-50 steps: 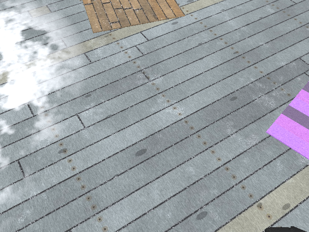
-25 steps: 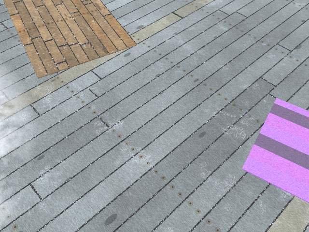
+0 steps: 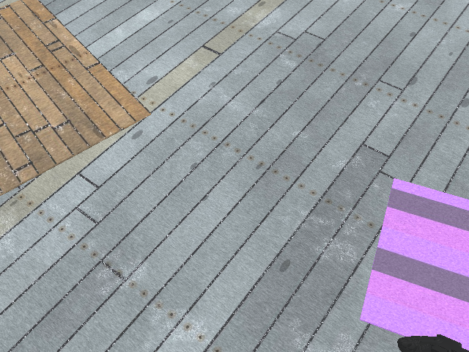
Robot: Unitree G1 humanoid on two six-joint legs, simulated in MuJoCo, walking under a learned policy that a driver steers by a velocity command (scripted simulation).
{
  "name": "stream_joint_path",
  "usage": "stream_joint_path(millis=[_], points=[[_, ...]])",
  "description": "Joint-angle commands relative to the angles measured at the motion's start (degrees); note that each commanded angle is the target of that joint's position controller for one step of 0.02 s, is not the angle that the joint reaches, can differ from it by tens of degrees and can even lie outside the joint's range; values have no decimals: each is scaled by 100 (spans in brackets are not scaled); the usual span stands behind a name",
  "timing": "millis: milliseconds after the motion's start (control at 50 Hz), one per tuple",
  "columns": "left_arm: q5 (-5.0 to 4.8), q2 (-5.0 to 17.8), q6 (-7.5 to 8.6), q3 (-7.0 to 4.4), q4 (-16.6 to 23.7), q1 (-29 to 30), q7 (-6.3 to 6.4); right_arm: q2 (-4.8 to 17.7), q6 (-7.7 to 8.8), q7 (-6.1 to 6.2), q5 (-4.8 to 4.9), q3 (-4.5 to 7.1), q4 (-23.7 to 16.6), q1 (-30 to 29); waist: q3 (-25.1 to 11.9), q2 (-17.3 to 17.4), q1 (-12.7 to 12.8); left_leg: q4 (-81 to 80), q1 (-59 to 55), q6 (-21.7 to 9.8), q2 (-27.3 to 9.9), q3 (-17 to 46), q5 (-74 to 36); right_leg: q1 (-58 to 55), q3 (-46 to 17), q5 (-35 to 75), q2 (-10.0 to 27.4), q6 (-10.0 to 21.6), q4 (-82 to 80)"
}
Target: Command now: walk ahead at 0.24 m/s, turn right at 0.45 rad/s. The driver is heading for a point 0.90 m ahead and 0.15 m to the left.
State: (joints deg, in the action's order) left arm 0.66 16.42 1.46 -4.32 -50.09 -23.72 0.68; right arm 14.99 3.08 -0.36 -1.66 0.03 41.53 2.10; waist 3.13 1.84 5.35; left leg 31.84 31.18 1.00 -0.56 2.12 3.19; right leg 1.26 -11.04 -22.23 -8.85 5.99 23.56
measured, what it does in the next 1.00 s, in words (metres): walks ahead, turning left: left foot, then right foot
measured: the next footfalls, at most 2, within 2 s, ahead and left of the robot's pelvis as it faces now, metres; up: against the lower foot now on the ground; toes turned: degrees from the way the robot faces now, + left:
left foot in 0.02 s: +0.19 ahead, +0.11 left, +0.00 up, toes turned -2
right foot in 0.42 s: +0.12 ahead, -0.08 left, +0.00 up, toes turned +5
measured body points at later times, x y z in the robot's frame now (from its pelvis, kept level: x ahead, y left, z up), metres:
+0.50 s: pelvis +0.09 +0.01 +0.01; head +0.10 +0.00 +0.46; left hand +0.14 +0.29 -0.11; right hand +0.19 -0.25 -0.12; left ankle +0.13 +0.12 -0.69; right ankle +0.08 -0.08 -0.73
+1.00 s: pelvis +0.26 +0.13 +0.01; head +0.28 +0.15 +0.45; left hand +0.18 +0.38 -0.14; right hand +0.49 -0.06 -0.10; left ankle +0.25 +0.20 -0.73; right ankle +0.20 -0.04 -0.64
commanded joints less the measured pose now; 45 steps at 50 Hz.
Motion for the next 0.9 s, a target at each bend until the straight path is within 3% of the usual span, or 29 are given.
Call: stream_joint_path(millis=[20, 40, 60, 80, 100, 120, 140, 160, 200, 240, 280, 320, 360, 400, 420, 440, 460, 480, 500, 540, 620, 680, 780, 820, 840, 860, 880, 900], points=[[-84, 862, 136, -178, 418, 392, 22, 925, 242, 149, -50, 274, 77, 1496, -963, -478, -996, -912, -2489, -393, -107, 68, -1170, 566, -536, 4859, 840, -158, 1905], [-182, 397, 191, -43, 651, 192, 21, 1304, 282, 213, -129, 320, 64, 2115, -1813, 411, -1067, -433, -3878, -732, -1702, 1325, -3650, 1384, 1, 1815, 428, -317, 3561], [-306, 363, 111, -69, 649, -803, 84, 1517, 141, 175, 32, 429, 11, 1856, -2755, 1662, -539, -393, -4660, -1788, -2875, 3087, -5359, 2299, 449, -1582, -290, -411, 4877], [-33, 723, -6, -96, 309, -848, 130, 1031, 44, 117, 129, 367, -136, 1511, -2375, 535, -477, -540, -3981, -1835, -2586, 2941, -4416, 2517, 265, -1180, 133, -393, 5281], [59, 686, -51, -90, 293, -325, 71, 533, 39, 107, 150, 223, -149, 1214, -1593, 115, -544, -754, -3242, -1685, -2104, 2176, -3694, 2562, 252, -841, 236, -464, 5134], [66, 501, -91, -41, 318, -90, 29, 256, 25, 103, 106, 119, -94, 983, -1133, 36, -461, -1005, -2693, -1456, -1725, 1664, -3181, 2518, 248, -676, 394, -519, 4704], [84, 363, -160, 13, 346, 85, -21, 180, 47, 117, 101, 65, 11, 964, -850, 295, -425, -1221, -2305, -1319, -1441, 1292, -2981, 2353, 214, -521, 550, -575, 4170], [112, 280, -248, 52, 276, -39, -56, 298, 42, 107, 79, 86, 118, 926, -756, 508, -325, -1323, -1898, -1257, -1206, 997, -2979, 1948, 418, -382, 493, -632, 3940], [106, 224, -330, 110, 230, -82, -56, 414, 45, 59, 52, 99, 243, 872, -844, 593, -170, -1329, -1670, -1224, -961, 788, -3120, 1517, 779, -287, 538, -683, 3113], [89, 211, -375, 157, 255, 199, 7, 675, -12, 32, 50, 197, 305, 956, -850, 684, -265, -1356, -1715, -1287, -915, 951, -2592, 1494, 979, -335, 549, -712, 2485], [62, 293, -425, 169, 312, 487, 61, 885, -136, 11, 62, 314, 333, 1078, -836, 725, -389, -1483, -1621, -1305, -911, 1250, -1137, 1487, 1013, -274, 548, -676, 2192], [81, 373, -394, 170, 408, 708, 40, 959, -300, -13, 77, 414, 323, 1109, -754, 744, -446, -1930, -1259, -1306, -839, 1686, 1847, 1373, 1098, -334, 533, -612, 1915], [88, 332, -294, 188, 438, 630, 19, 962, -460, -17, 92, 490, 274, 934, -506, 766, -268, -2177, -589, -1198, -751, 1949, 3165, 809, 1236, -260, 448, -484, 1281], [110, 299, -154, 195, 301, 83, 67, 813, -533, 25, 140, 526, 195, 713, -233, 503, 103, -1932, 432, -737, -297, 1761, 3626, -342, 1179, -17, 475, -186, 10], [174, 707, -78, 114, 245, -307, 158, 457, -493, 29, 177, 461, 32, 570, -143, -489, 251, -757, 1185, -370, 169, 1228, 3596, -844, 36, -1158, 1514, 80, -1032], [154, 1338, -65, -64, 326, 23, 208, 104, -417, 9, 248, 387, -175, 505, -87, -1997, 107, 1168, 1698, -275, 913, 78, 2739, -376, -2207, -2651, 3118, 522, -2042], [194, 1058, -37, -29, 405, 567, 244, 649, -372, -9, 20, 509, -58, 567, 332, -871, -213, 1823, 1370, -311, 348, 602, 1967, 460, -2049, -2398, 3129, 631, -2068], [127, 762, 36, 51, 501, 1028, 243, 665, -347, -95, 42, 569, 106, 988, 285, -704, -638, 2125, 1068, -303, 295, 583, 1530, 624, -1534, -1866, 2801, 495, -1983], [64, 591, 113, 86, 553, 1223, 209, 688, -339, -146, -1, 586, 246, 1274, 199, -655, -767, 2410, 969, -234, 260, 454, 1282, 521, -962, -1206, 2541, 351, -1957], [15, 513, 232, 98, 543, 1107, 179, 595, -356, -220, -75, 585, 326, 1352, 71, -754, -692, 2866, 986, -103, 126, 132, 1068, 317, -92, -398, 2229, 266, -1898], [76, 564, 313, 36, 249, 288, 101, 411, -396, -321, -50, 513, -3, 566, 210, -703, -237, 2496, 1456, 61, -98, 13, 830, -236, 476, 371, 2312, 350, -1839], [99, 655, 323, -8, 175, 145, 54, 385, -403, -411, -59, 469, -192, 157, 278, -811, -92, 1804, 1289, 64, -214, -136, 700, -320, 878, 839, 2388, 334, -1727], [118, 824, 319, -72, 62, 28, -2, 381, -387, -507, -58, 396, -531, -382, 361, -998, 5, 689, 369, -319, -152, -765, 1124, -127, 1500, 1794, 2484, 173, -1275], [97, 939, 275, -103, 13, 40, -5, 432, -364, -465, -86, 415, -547, -193, 232, -1038, -155, 418, -231, -581, 108, -1022, 1472, -127, 1718, 3116, 2534, 99, -719], [73, 990, 252, -108, -8, 73, -5, 474, -328, -411, -102, 456, -444, 225, -32, -952, -392, 215, -842, -726, 351, -1115, 1536, -99, 1949, 4325, 2491, 42, 39], [22, 893, 224, -51, -64, 17, -5, 506, -244, -334, -154, 514, -134, 1134, -581, -591, -819, -283, -2167, -893, 583, -1059, 1148, 315, 2260, 4853, 2303, -76, 1265], [37, 637, 230, 61, 26, -30, -27, 838, -178, -219, -211, 633, 166, 2227, -1334, 65, -1275, -595, -3899, -1112, -225, 136, 1780, 1558, 2352, 3458, 2103, -247, 2808], [26, -105, 273, 249, 405, -129, -150, 1602, -135, -119, -111, 745, 203, 2626, -1890, 1708, -1177, -1415, -5249, -1730, -2182, 3253, 2295, 3666, 2182, -950, 1154, -548, 4585]])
